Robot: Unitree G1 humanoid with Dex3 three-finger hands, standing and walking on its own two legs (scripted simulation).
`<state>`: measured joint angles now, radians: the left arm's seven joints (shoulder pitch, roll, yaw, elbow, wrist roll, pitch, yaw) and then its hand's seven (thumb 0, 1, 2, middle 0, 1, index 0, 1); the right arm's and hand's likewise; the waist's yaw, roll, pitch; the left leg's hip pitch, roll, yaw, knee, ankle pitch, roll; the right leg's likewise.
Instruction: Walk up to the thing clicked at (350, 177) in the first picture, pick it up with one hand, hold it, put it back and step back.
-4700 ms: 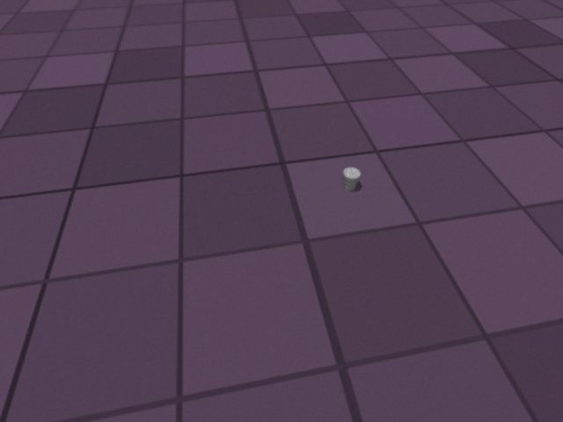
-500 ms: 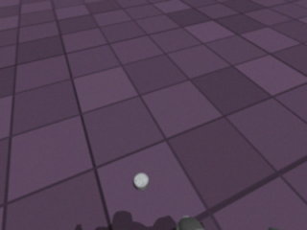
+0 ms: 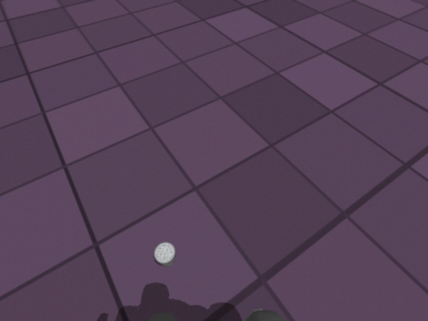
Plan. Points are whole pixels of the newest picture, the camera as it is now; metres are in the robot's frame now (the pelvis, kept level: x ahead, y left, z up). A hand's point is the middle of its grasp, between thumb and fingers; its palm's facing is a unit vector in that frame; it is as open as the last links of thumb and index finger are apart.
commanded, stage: walk up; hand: left
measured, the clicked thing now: (166, 256) +0.45 +0.22 -0.70
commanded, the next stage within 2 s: none
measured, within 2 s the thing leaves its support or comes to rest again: neither
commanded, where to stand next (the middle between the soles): +0.08 +0.02 m, yaw +4 degrees
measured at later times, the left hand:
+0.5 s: hand out of the picture +0.12 +0.26 -0.14, palm faces -0.02 -0.92 -0.40, open 7.3 cm
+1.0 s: hand out of the picture +0.11 +0.25 -0.12, palm faces +0.01 -0.94 -0.35, open 7.3 cm
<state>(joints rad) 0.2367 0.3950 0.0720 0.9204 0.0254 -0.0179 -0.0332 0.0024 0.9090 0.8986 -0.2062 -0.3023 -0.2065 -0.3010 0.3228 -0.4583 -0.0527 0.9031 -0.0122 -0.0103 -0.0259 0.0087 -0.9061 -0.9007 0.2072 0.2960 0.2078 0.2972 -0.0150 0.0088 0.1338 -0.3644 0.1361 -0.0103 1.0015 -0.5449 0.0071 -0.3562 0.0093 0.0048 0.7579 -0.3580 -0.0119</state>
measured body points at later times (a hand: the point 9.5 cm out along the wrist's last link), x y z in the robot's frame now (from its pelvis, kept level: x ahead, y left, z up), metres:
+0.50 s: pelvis +0.02 -0.01 +0.01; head +0.06 -0.01 +0.46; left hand +0.12 +0.31 -0.11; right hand +0.14 -0.31 -0.12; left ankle +0.07 +0.12 -0.71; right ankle +0.03 -0.13 -0.71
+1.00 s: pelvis +0.02 +0.00 +0.03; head +0.04 -0.01 +0.48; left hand +0.11 +0.30 -0.10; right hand +0.10 -0.31 -0.11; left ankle +0.07 +0.12 -0.71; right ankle +0.03 -0.13 -0.71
